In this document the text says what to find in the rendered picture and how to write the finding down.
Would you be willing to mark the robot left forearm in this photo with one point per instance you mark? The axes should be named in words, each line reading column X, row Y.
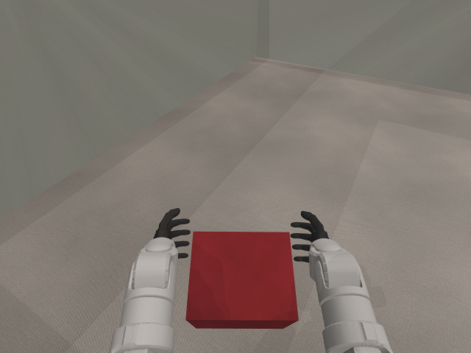
column 146, row 317

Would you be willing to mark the robot right forearm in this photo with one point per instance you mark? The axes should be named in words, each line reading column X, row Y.
column 350, row 323

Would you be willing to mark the left robot hand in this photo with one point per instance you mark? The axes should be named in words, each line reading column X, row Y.
column 165, row 226

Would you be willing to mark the right robot hand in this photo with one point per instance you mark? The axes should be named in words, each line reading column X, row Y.
column 317, row 231

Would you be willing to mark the carton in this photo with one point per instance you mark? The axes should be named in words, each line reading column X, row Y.
column 241, row 280

